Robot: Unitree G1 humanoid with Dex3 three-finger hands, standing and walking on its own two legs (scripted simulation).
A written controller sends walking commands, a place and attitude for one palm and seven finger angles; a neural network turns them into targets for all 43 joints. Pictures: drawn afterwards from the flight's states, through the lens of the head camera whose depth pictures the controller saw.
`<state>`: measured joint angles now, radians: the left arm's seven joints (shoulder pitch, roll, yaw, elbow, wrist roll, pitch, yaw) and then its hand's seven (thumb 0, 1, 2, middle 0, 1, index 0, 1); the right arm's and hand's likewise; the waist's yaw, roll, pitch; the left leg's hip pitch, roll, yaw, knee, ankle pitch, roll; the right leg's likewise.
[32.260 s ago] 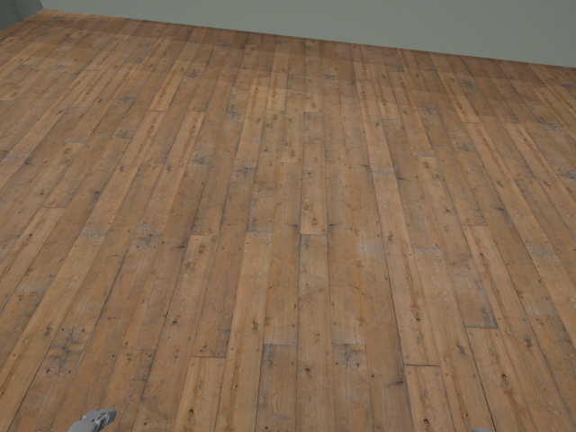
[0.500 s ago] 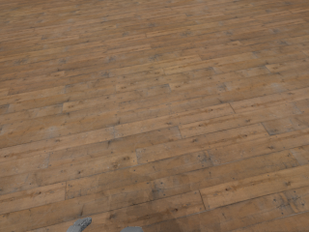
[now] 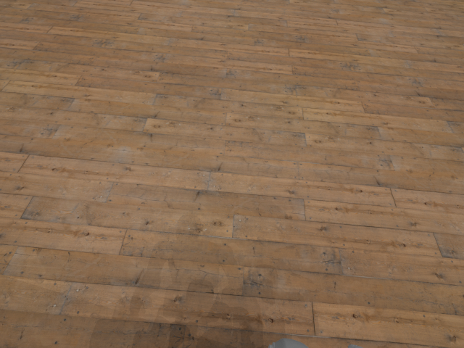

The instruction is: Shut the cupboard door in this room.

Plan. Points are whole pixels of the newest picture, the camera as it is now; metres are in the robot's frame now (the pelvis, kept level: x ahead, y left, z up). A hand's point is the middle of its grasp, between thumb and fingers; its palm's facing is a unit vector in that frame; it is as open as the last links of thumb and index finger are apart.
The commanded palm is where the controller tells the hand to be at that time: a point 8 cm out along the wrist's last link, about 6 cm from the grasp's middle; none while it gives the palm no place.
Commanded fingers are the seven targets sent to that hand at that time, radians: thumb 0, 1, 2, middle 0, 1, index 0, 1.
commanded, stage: turn or walk to find it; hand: left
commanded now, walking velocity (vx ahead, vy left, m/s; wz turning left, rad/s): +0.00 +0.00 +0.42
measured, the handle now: out of the picture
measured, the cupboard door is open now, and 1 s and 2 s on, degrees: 94 94 94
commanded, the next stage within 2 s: none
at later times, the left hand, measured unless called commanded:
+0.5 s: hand out of the picture +0.03 +0.15 -0.14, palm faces +0.23 -0.94 -0.26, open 7.4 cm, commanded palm none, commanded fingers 0.00 0.90 0.90 -0.20 -0.30 -0.20 -0.30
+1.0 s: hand out of the picture -0.05 +0.21 -0.16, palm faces +0.45 -0.86 -0.24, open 7.4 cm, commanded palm none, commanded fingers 0.00 0.90 0.90 -0.20 -0.30 -0.20 -0.30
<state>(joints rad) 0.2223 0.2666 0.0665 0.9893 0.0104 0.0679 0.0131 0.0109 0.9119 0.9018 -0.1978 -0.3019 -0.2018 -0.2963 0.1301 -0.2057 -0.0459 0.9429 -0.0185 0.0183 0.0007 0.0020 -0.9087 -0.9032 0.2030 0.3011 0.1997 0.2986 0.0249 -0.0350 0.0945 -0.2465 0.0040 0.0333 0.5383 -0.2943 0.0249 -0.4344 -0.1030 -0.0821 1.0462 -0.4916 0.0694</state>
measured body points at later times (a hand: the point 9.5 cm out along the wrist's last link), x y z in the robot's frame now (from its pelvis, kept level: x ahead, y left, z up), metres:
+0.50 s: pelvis +0.00 -0.05 +0.01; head +0.04 -0.07 +0.45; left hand +0.02 +0.20 -0.12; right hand +0.09 -0.29 -0.16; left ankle -0.07 +0.10 -0.65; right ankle +0.01 -0.14 -0.74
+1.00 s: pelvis -0.02 -0.01 +0.01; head +0.01 +0.02 +0.45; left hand -0.07 +0.26 -0.14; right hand +0.16 -0.19 -0.13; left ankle -0.07 +0.08 -0.74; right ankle +0.03 -0.15 -0.67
